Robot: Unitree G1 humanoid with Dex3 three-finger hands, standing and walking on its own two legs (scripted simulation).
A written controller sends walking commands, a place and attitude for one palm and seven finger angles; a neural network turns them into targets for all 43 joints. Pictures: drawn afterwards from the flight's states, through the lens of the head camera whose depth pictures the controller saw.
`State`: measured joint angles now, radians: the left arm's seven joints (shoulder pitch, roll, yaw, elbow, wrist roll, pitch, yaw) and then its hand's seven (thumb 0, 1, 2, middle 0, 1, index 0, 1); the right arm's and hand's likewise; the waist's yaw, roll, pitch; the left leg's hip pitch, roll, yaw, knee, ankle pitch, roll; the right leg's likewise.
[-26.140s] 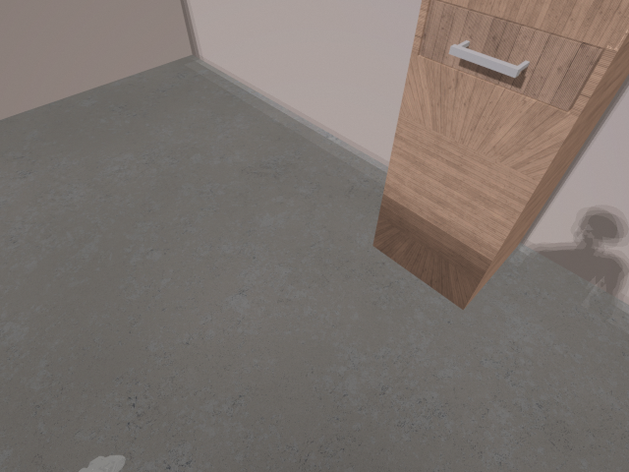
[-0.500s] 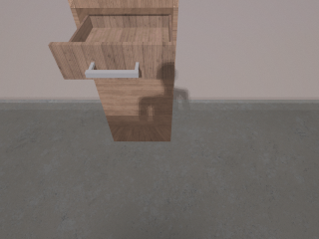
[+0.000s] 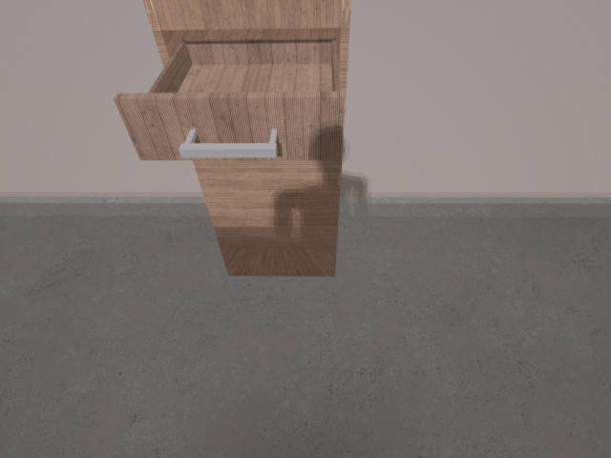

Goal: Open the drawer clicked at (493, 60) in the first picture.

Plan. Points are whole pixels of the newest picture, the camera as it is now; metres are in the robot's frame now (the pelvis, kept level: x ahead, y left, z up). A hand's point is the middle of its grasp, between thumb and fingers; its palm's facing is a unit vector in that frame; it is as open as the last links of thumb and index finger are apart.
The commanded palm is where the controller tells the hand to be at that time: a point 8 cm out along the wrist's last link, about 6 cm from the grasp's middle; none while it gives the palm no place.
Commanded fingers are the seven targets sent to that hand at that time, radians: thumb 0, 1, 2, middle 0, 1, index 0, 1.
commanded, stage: let the arm hang, fingers relaxed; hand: left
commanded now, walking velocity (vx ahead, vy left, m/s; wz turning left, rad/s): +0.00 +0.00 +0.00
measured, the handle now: (230, 142) +0.59 +0.16 +0.11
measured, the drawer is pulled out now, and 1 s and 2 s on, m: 0.30 0.30 0.30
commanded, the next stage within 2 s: look to check the result in 0.30 s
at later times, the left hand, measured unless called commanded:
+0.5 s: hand out of the picture +0.00 +0.17 -0.17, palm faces +0.01 -0.98 -0.20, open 7.4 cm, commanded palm none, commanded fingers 0.00 0.90 0.90 -0.20 -0.30 -0.20 -0.30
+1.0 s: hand out of the picture +0.01 +0.17 -0.17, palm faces +0.02 -0.98 -0.20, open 7.4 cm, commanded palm none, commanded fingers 0.00 0.90 0.90 -0.20 -0.30 -0.20 -0.30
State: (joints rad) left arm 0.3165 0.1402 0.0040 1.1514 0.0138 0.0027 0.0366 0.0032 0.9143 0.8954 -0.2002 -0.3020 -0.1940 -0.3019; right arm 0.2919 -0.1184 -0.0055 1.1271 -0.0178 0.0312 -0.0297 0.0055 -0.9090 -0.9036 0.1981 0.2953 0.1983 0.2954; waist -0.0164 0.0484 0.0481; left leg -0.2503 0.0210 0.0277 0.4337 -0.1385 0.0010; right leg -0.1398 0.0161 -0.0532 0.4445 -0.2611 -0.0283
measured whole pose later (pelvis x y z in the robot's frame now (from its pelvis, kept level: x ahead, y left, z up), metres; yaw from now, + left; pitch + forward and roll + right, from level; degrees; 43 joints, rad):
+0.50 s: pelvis +0.01 +0.00 +0.00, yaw +0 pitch -2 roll -1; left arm 0.28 0.14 0.01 1.14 0.01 0.00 0.03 0.00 0.91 0.90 -0.20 -0.30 -0.20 -0.30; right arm 0.29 -0.14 -0.01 1.14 -0.02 0.02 -0.03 0.00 -0.91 -0.90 0.20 0.29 0.20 0.30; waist -0.02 0.02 0.08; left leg -0.24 0.03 0.03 0.42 -0.14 0.00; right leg -0.12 0.02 -0.05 0.41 -0.25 -0.03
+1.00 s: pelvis +0.02 +0.00 +0.00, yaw +0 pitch -2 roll +0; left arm 0.26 0.15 0.01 1.14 0.01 -0.01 0.03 0.00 0.91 0.90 -0.20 -0.30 -0.20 -0.30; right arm 0.24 -0.15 -0.01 1.13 -0.01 0.02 -0.03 0.01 -0.91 -0.90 0.20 0.30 0.20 0.30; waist -0.01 0.02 0.08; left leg -0.22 0.02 0.02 0.40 -0.15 0.00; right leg -0.10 0.02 -0.06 0.39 -0.26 -0.03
